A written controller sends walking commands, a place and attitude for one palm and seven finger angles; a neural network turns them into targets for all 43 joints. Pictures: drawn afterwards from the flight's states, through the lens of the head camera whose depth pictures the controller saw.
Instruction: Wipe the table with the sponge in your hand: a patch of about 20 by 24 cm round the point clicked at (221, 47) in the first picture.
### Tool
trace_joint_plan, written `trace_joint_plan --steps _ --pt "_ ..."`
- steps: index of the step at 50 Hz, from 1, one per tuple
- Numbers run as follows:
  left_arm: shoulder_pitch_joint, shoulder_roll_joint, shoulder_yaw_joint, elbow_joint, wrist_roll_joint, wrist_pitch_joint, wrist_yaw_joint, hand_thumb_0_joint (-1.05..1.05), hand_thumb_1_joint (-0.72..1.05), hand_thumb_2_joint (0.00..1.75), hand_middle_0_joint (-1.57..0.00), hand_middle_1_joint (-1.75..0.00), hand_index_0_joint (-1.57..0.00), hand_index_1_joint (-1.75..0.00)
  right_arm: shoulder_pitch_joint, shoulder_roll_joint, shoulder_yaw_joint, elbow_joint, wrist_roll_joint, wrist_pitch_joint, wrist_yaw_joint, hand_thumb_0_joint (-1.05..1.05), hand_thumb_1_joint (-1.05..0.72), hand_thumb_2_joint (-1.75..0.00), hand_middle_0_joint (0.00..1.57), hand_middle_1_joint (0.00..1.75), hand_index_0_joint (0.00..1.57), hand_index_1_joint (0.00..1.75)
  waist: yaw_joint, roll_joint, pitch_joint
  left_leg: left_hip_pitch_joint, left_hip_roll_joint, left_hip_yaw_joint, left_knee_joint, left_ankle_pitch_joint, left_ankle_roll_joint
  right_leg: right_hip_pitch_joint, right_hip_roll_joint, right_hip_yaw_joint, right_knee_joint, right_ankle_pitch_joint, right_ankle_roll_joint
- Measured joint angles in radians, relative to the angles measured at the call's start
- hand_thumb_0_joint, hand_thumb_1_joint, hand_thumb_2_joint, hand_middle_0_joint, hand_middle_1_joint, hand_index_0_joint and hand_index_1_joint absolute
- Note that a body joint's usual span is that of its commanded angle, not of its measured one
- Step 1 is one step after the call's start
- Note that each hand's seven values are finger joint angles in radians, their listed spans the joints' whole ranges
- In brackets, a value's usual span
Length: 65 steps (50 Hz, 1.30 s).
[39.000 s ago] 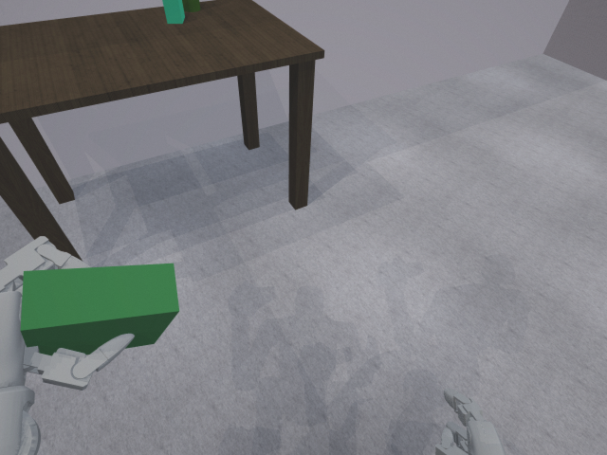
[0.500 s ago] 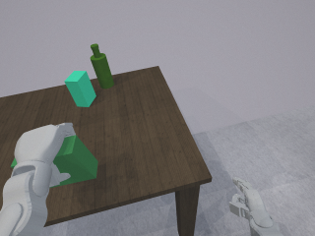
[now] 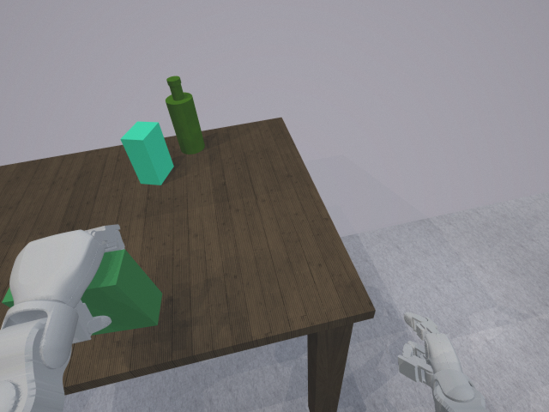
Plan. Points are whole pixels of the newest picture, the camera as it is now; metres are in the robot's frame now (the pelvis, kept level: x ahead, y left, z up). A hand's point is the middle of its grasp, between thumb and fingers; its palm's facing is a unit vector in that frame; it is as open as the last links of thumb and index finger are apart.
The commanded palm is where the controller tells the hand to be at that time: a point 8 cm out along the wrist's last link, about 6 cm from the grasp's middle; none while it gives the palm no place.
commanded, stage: bring the sponge back beside the body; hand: left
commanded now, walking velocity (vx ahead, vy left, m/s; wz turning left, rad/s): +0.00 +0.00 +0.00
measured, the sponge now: (100, 303) +0.20 +0.28 +0.10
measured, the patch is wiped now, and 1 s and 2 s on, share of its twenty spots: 1.00 1.00 1.00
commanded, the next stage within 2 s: step back with the hand held close in 0.60 s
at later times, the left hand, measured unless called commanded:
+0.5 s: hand (69, 291) +0.18 +0.30 +0.14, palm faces +0.13 -0.09 -0.99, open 9.2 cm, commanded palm +0.15 +0.29 +0.20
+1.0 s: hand (119, 271) +0.21 +0.24 +0.16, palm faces +0.29 -0.87 -0.39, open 9.2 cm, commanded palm +0.15 +0.29 +0.19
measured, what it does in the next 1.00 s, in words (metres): stands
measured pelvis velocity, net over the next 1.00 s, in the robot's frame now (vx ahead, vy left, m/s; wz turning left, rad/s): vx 0.00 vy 0.01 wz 0.02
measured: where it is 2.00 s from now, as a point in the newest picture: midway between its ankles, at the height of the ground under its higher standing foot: outside the picture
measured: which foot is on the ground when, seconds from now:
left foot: down 0.00-1.00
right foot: down 0.00-1.00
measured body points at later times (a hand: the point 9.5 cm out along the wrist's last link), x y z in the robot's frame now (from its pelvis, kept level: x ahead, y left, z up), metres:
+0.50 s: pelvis -0.01 +0.01 +0.00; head -0.03 -0.03 +0.45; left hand +0.17 +0.30 +0.19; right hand +0.25 -0.18 -0.07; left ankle +0.02 +0.11 -0.74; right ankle +0.00 -0.10 -0.74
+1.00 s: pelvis +0.00 +0.01 -0.01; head +0.02 +0.03 +0.44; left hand +0.19 +0.28 +0.18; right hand +0.17 -0.22 -0.09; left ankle +0.02 +0.11 -0.74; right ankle +0.00 -0.11 -0.74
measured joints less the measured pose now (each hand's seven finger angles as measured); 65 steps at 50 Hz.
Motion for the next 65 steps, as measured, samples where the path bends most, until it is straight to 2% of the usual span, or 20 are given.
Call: trace_joint_plan --steps 6,10,14,19,24,30,37,38,39,40,41,42,44,47,49,52,56,59,65 --pt "0.007 -0.011 0.034 0.012 -0.026 0.032 0.009 -0.01 -0.47 1.09 -0.80 -1.41 -0.85 -1.43 -0.005 0.005 0.006 0.006 0.008 0.006 0.007 0.01 -0.90 -0.90 0.20 0.30 0.20 0.30 -0.003 0.006 -0.006 0.001 -0.003 0.003 -0.005 0.005 0.004 0.000 -0.003 0.004 -0.005 0.006 0.005" --pt "0.029 -0.026 0.027 0.013 -0.033 0.038 -0.007 -0.01 -0.47 1.09 -0.80 -1.41 -0.85 -1.43 -0.004 0.003 0.009 0.001 0.006 0.003 0.004 0.01 -0.90 -0.90 0.20 0.30 0.20 0.30 -0.008 0.007 -0.006 -0.005 -0.007 0.002 -0.006 0.010 0.008 -0.005 -0.007 0.002 -0.005 0.009 0.009" --pt "0.056 -0.018 0.007 -0.007 -0.016 0.013 -0.015 -0.01 -0.47 1.09 -0.80 -1.41 -0.85 -1.43 0.001 0.002 0.007 -0.003 0.000 -0.004 -0.001 0.01 -0.90 -0.90 0.20 0.30 0.20 0.30 -0.004 0.003 0.003 -0.005 -0.008 0.002 -0.002 0.009 0.010 -0.004 -0.008 0.003 -0.003 0.009 0.010" --pt "0.055 0.005 0.013 -0.021 0.001 -0.025 0.010 -0.01 -0.47 1.09 -0.80 -1.41 -0.85 -1.43 0.009 0.003 0.002 0.004 -0.003 -0.009 -0.003 0.01 -0.90 -0.90 0.20 0.30 0.20 0.30 0.006 0.000 0.010 0.003 -0.007 0.000 0.001 0.006 0.009 0.008 -0.006 0.001 -0.008 0.010 0.009" --pt "0.028 -0.002 0.038 0.005 -0.014 -0.004 0.023 -0.01 -0.47 1.09 -0.80 -1.41 -0.85 -1.43 0.003 0.006 0.003 0.013 0.002 -0.007 -0.002 0.01 -0.90 -0.90 0.20 0.30 0.20 0.30 0.005 0.003 0.006 0.004 -0.007 0.002 -0.006 0.010 0.009 0.008 -0.006 0.003 -0.013 0.014 0.009" --pt "0.034 -0.022 0.029 0.006 -0.029 0.017 0.001 -0.01 -0.47 1.09 -0.80 -1.41 -0.85 -1.43 -0.002 0.004 0.006 0.008 0.001 -0.011 -0.002 0.01 -0.90 -0.90 0.20 0.30 0.20 0.30 -0.007 0.005 0.001 -0.001 -0.009 0.001 -0.011 0.014 0.010 0.001 -0.009 0.003 -0.013 0.014 0.011" --pt "0.053 -0.005 0.006 -0.011 -0.003 -0.008 0.009 -0.01 -0.47 1.09 -0.80 -1.41 -0.85 -1.43 0.002 0.000 0.004 0.004 -0.004 -0.010 -0.003 0.01 -0.90 -0.90 0.20 0.30 0.20 0.30 -0.003 0.000 0.005 0.001 -0.005 0.002 -0.006 0.007 0.007 0.004 -0.004 0.004 -0.011 0.009 0.007" --pt "0.047 -0.026 0.060 -0.007 -0.188 -0.049 0.025 -0.01 -0.47 1.09 -0.80 -1.41 -0.85 -1.43 0.012 0.000 -0.001 -0.022 0.000 -0.006 -0.005 0.01 -0.90 -0.90 0.20 0.30 0.20 0.30 -0.006 0.002 0.006 -0.012 -0.002 -0.002 0.006 0.003 0.008 -0.002 -0.001 0.000 -0.011 0.010 0.008" --pt "0.045 -0.052 0.125 0.008 -0.388 -0.115 0.040 -0.01 -0.47 1.09 -0.80 -1.41 -0.85 -1.43 0.027 0.002 0.000 -0.050 -0.005 -0.015 -0.007 0.01 -0.90 -0.90 0.20 0.30 0.20 0.30 -0.014 0.001 0.003 -0.034 0.001 -0.008 0.023 -0.003 0.008 -0.017 0.003 -0.006 -0.009 0.011 0.008" --pt "0.049 -0.075 0.173 0.028 -0.531 -0.175 0.055 -0.01 -0.47 1.09 -0.80 -1.41 -0.85 -1.43 0.040 0.007 0.003 -0.072 -0.008 -0.026 -0.007 0.01 -0.90 -0.90 0.20 0.30 0.20 0.30 -0.025 -0.005 0.000 -0.057 0.004 -0.013 0.038 -0.009 0.008 -0.034 0.006 -0.010 -0.002 0.010 0.008" --pt "0.057 -0.095 0.210 0.041 -0.638 -0.223 0.069 -0.01 -0.47 1.09 -0.80 -1.41 -0.85 -1.43 0.054 0.016 0.007 -0.089 -0.008 -0.035 -0.005 0.01 -0.90 -0.90 0.20 0.30 0.20 0.30 -0.038 -0.017 -0.001 -0.077 0.006 -0.016 0.051 -0.014 0.007 -0.052 0.008 -0.014 0.006 0.007 0.007" --pt "0.067 -0.115 0.238 0.044 -0.715 -0.261 0.082 -0.01 -0.47 1.09 -0.80 -1.41 -0.85 -1.43 0.070 0.024 0.010 -0.102 -0.008 -0.043 -0.005 0.01 -0.90 -0.90 0.20 0.30 0.20 0.30 -0.053 -0.031 -0.002 -0.096 0.007 -0.020 0.065 -0.019 0.006 -0.068 0.010 -0.018 0.014 0.004 0.007" --pt "0.092 -0.150 0.270 0.016 -0.810 -0.318 0.109 -0.01 -0.47 1.09 -0.80 -1.41 -0.85 -1.43 0.105 0.037 0.014 -0.110 -0.010 -0.054 -0.009 0.01 -0.90 -0.90 0.20 0.30 0.20 0.30 -0.078 -0.064 -0.001 -0.128 0.008 -0.024 0.090 -0.029 0.002 -0.097 0.011 -0.023 0.037 -0.007 0.007" --pt "0.140 -0.189 0.281 -0.074 -0.874 -0.380 0.141 -0.01 -0.47 1.09 -0.80 -1.41 -0.85 -1.43 0.153 0.040 0.009 -0.097 -0.018 -0.058 -0.015 0.01 -0.90 -0.90 0.20 0.30 0.20 0.30 -0.109 -0.107 0.002 -0.162 0.001 -0.023 0.119 -0.042 0.004 -0.137 0.004 -0.022 0.080 -0.028 0.012" --pt "0.177 -0.194 0.289 -0.137 -0.889 -0.415 0.153 -0.01 -0.47 1.09 -0.80 -1.41 -0.85 -1.43 0.179 0.036 -0.003 -0.082 -0.022 -0.060 -0.015 0.01 -0.90 -0.90 0.20 0.30 0.20 0.30 -0.126 -0.123 0.000 -0.184 -0.006 -0.018 0.136 -0.049 0.010 -0.165 -0.004 -0.019 0.108 -0.040 0.018" --pt "0.225 -0.163 0.328 -0.195 -0.898 -0.456 0.164 -0.02 -0.47 1.09 -0.80 -1.41 -0.85 -1.43 0.207 0.034 -0.026 -0.054 -0.028 -0.063 -0.011 0.01 -0.90 -0.90 0.20 0.30 0.20 0.30 -0.143 -0.131 -0.005 -0.207 -0.017 -0.009 0.149 -0.051 0.016 -0.198 -0.015 -0.011 0.143 -0.054 0.025" --pt "0.239 -0.128 0.389 -0.171 -0.905 -0.493 0.171 -0.02 -0.47 1.09 -0.80 -1.41 -0.85 -1.43 0.236 0.033 -0.044 -0.022 -0.031 -0.075 -0.011 0.01 -0.90 -0.90 0.20 0.30 0.20 0.30 -0.150 -0.105 -0.018 -0.221 -0.015 -0.009 0.148 -0.042 0.018 -0.209 -0.014 -0.011 0.134 -0.042 0.027" --pt "0.237 -0.136 0.406 -0.121 -0.911 -0.502 0.176 -0.02 -0.47 1.09 -0.80 -1.41 -0.85 -1.43 0.243 0.034 -0.045 -0.013 -0.022 -0.083 -0.012 0.01 -0.90 -0.90 0.20 0.30 0.20 0.30 -0.153 -0.077 -0.033 -0.234 -0.007 -0.012 0.151 -0.035 0.015 -0.215 -0.006 -0.014 0.120 -0.025 0.026" --pt "0.234 -0.192 0.344 -0.086 -0.913 -0.512 0.180 -0.02 -0.47 1.08 -0.80 -1.41 -0.85 -1.43 0.222 0.036 -0.045 -0.017 -0.012 -0.101 -0.016 0.01 -0.90 -0.90 0.20 0.30 0.20 0.30 -0.162 -0.064 -0.046 -0.286 -0.001 -0.020 0.213 -0.043 0.011 -0.252 -0.001 -0.027 0.160 -0.021 0.024"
